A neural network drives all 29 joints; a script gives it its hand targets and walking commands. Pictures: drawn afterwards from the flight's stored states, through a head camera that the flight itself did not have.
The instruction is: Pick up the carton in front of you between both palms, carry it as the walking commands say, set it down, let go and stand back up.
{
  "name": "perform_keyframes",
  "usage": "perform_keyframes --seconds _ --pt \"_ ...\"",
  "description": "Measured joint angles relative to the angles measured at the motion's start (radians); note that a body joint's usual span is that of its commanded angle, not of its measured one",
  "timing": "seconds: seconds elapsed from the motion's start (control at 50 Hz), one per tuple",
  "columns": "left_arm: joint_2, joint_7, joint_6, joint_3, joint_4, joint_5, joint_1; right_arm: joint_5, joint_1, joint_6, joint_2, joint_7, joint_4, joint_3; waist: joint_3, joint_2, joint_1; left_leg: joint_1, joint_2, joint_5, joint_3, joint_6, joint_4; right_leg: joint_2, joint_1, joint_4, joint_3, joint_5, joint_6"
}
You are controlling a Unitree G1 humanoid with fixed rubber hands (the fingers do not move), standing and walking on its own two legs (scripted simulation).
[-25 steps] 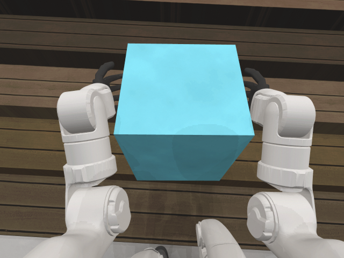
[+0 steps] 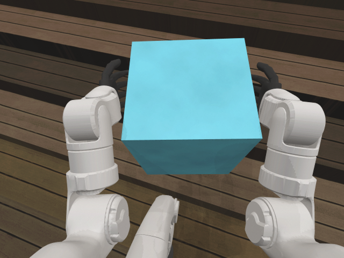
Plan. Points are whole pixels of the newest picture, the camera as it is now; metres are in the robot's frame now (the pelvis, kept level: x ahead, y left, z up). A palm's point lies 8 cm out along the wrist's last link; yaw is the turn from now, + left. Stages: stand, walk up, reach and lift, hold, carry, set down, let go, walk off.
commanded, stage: carry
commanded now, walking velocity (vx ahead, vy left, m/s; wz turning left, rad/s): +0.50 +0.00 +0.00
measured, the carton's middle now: (187, 117) +0.39 +0.06 +0.08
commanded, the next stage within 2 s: none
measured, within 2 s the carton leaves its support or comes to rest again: neither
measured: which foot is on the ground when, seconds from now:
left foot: up 0.00-0.08, down 0.10-0.58, up 0.60-0.98, down 1.00-1.00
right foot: down 0.00-0.12, up 0.14-0.52, down 0.54-1.00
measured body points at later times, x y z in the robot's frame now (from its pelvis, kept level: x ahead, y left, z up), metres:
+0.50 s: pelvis +0.34 +0.02 +0.13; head +0.36 +0.03 +0.58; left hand +0.76 +0.12 +0.33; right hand +0.71 -0.18 +0.33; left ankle +0.25 +0.11 -0.61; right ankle +0.48 -0.10 -0.45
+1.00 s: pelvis +0.66 +0.04 +0.24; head +0.68 +0.02 +0.69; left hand +1.05 +0.19 +0.43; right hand +1.05 -0.11 +0.42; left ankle +0.85 +0.15 -0.35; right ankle +0.51 -0.10 -0.50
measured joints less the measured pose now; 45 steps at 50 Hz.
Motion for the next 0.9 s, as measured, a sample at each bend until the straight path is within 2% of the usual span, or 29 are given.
perform_keyframes --seconds 0.02,0.06,0.1,0.12,0.14,0.18,0.22,0.26,0.3,0.38,0.44,0.48,0.5,0.52,0.54,0.56,0.58,0.6,0.62,0.64,0.66,0.68,0.72,0.82,0.9 --pt "0.01 0.0 0.0 0.005 0.018 -0.005 -0.023 -0.004 -0.016 0.001 -0.006 0.0 0.009 0.004 -0.015 0.001 -0.003 -0.033 0.013 -0.009 0.021 0.004 -0.055 -0.009 0.046 -0.042 0.007 -0.003 0.007" --pt "0.025 0.008 0.01 0.013 0.061 -0.01 -0.067 -0.013 -0.047 0.005 -0.015 -0.005 0.045 0.013 -0.05 -0.003 -0.025 -0.032 0.022 0.033 0.063 0.016 -0.3 -0.033 0.136 -0.134 0.013 0.007 0.023" --pt "0.04 0.004 0.03 0.031 0.111 -0.004 -0.096 -0.013 -0.073 0.014 -0.024 -0.005 0.108 0.025 -0.087 -0.002 -0.075 0.06 0.003 0.119 0.099 0.025 -0.535 -0.056 0.177 -0.122 0.013 0.042 0.019" --pt "0.051 -0.006 0.044 0.038 0.134 0.003 -0.103 -0.012 -0.082 0.017 -0.025 -0.007 0.142 0.037 -0.099 -0.012 -0.117 0.134 -0.019 0.066 0.11 0.024 -0.593 -0.078 0.153 -0.026 0.015 0.068 0.017" --pt "0.064 -0.016 0.054 0.045 0.156 0.01 -0.114 -0.009 -0.097 0.022 -0.029 -0.011 0.173 0.051 -0.096 -0.019 -0.158 0.174 -0.032 0.044 0.123 0.032 -0.607 -0.083 0.081 0.179 0.055 0.102 0.026" --pt "0.08 -0.039 0.072 0.055 0.193 0.031 -0.124 0.012 -0.113 0.032 -0.039 -0.026 0.225 0.075 -0.087 -0.01 -0.23 0.252 -0.043 0.031 0.128 0.048 -0.658 -0.017 -0.114 0.695 0.16 0.107 0.037" --pt "0.066 -0.051 0.096 0.07 0.2 0.062 -0.117 0.048 -0.098 0.048 -0.052 -0.04 0.243 0.091 -0.077 0.002 -0.291 0.353 -0.055 0.033 0.116 0.053 -0.768 0.037 -0.274 1.036 0.181 0.104 0.025" --pt "0.044 -0.057 0.122 0.089 0.181 0.098 -0.112 0.083 -0.09 0.062 -0.062 -0.055 0.246 0.1 -0.059 0.014 -0.331 0.461 -0.056 0.056 0.108 0.049 -0.898 0.054 -0.411 1.178 0.16 0.101 0.006" --pt "0.026 -0.06 0.14 0.113 0.153 0.124 -0.119 0.112 -0.101 0.069 -0.073 -0.066 0.244 0.099 -0.041 0.033 -0.36 0.559 -0.044 0.082 0.096 0.041 -1.014 0.052 -0.528 1.195 0.119 0.065 -0.009" --pt "0.028 -0.071 0.144 0.14 0.144 0.154 -0.166 0.133 -0.161 0.055 -0.084 -0.077 0.275 0.086 -0.047 0.04 -0.389 0.699 -0.018 0.088 0.076 0.032 -1.152 0.021 -0.742 1.223 0.056 -0.044 -0.035" --pt "0.032 -0.076 0.136 0.142 0.181 0.168 -0.182 0.131 -0.188 0.042 -0.086 -0.077 0.326 0.07 -0.08 0.03 -0.38 0.805 -0.004 0.064 0.057 0.016 -1.228 -0.026 -0.863 1.224 0.04 -0.105 -0.038" --pt "0.033 -0.077 0.134 0.136 0.21 0.173 -0.176 0.127 -0.191 0.04 -0.086 -0.075 0.363 0.061 -0.107 0.036 -0.351 0.892 0.018 0.063 0.049 0.009 -1.313 -0.054 -0.858 1.019 0.003 -0.087 -0.039" --pt "0.034 -0.077 0.135 0.13 0.229 0.173 -0.174 0.12 -0.195 0.044 -0.087 -0.071 0.383 0.056 -0.125 0.05 -0.332 0.93 0.043 0.15 0.049 0.023 -1.355 -0.057 -0.827 0.891 -0.027 -0.067 -0.045" --pt "0.037 -0.077 0.135 0.12 0.257 0.173 -0.18 0.111 -0.202 0.05 -0.091 -0.064 0.404 0.048 -0.146 0.065 -0.308 0.958 0.073 0.298 0.05 0.023 -1.376 -0.046 -0.79 0.795 -0.056 -0.045 -0.057" --pt "0.042 -0.077 0.128 0.103 0.287 0.169 -0.179 0.1 -0.198 0.049 -0.091 -0.055 0.421 0.039 -0.17 0.061 -0.275 0.971 0.087 0.288 0.05 0.0 -1.354 -0.032 -0.74 0.719 -0.07 -0.038 -0.066" --pt "0.043 -0.074 0.117 0.083 0.313 0.161 -0.17 0.087 -0.187 0.046 -0.091 -0.047 0.435 0.033 -0.188 0.057 -0.236 0.951 0.103 0.247 0.049 -0.018 -1.273 -0.012 -0.667 0.66 -0.08 -0.108 -0.078" --pt "0.038 -0.064 0.104 0.06 0.335 0.155 -0.163 0.072 -0.177 0.042 -0.092 -0.038 0.442 0.024 -0.183 0.055 -0.195 0.885 0.123 0.241 0.034 -0.037 -1.106 -0.004 -0.624 0.622 -0.093 -0.06 -0.089" --pt "0.031 -0.058 0.091 0.039 0.35 0.147 -0.152 0.061 -0.165 0.039 -0.097 -0.027 0.445 0.01 -0.168 0.049 -0.152 0.784 0.11 0.242 -0.02 -0.06 -0.861 0.0 -0.593 0.606 -0.097 -0.047 -0.097" --pt "0.024 -0.052 0.081 0.022 0.351 0.135 -0.13 0.058 -0.151 0.037 -0.096 -0.008 0.444 -0.004 -0.149 0.049 -0.117 0.676 0.078 0.239 -0.077 -0.067 -0.598 0.005 -0.555 0.578 -0.099 -0.039 -0.102" --pt "0.02 -0.045 0.075 0.006 0.34 0.118 -0.098 0.047 -0.133 0.038 -0.091 -0.004 0.437 -0.012 -0.13 0.053 -0.088 0.581 0.044 0.245 -0.115 -0.062 -0.37 0.012 -0.508 0.536 -0.098 -0.033 -0.105" --pt "0.017 -0.039 0.074 -0.009 0.321 0.099 -0.063 0.037 -0.111 0.043 -0.081 -0.003 0.42 -0.016 -0.114 0.058 -0.065 0.504 0.021 0.318 -0.134 -0.051 -0.197 0.021 -0.459 0.486 -0.095 -0.025 -0.105" --pt "0.017 -0.032 0.074 -0.019 0.298 0.08 -0.032 0.026 -0.09 0.048 -0.068 -0.003 0.397 -0.02 -0.105 0.059 -0.053 0.439 0.004 0.333 -0.141 -0.042 -0.065 0.024 -0.414 0.434 -0.092 -0.018 -0.103" --pt "0.016 -0.02 0.069 -0.032 0.261 0.05 0.0 0.013 -0.06 0.056 -0.05 -0.003 0.343 -0.026 -0.081 0.051 -0.042 0.327 -0.009 0.299 -0.125 -0.028 0.061 0.018 -0.327 0.327 -0.084 -0.002 -0.094" --pt "0.01 -0.006 0.041 -0.025 0.185 0.031 -0.015 0.015 -0.057 0.049 -0.047 -0.002 0.226 -0.023 -0.052 0.032 -0.048 0.123 0.024 0.153 -0.033 -0.01 -0.051 -0.02 -0.152 0.111 -0.056 0.032 -0.069" --pt "-0.001 -0.006 0.034 -0.003 0.148 0.039 -0.036 0.026 -0.065 0.047 -0.057 -0.002 0.18 -0.009 -0.094 0.053 -0.058 -0.065 0.064 -0.017 -0.024 0.005 0.091 -0.037 -0.028 0.017 -0.028 0.006 -0.04"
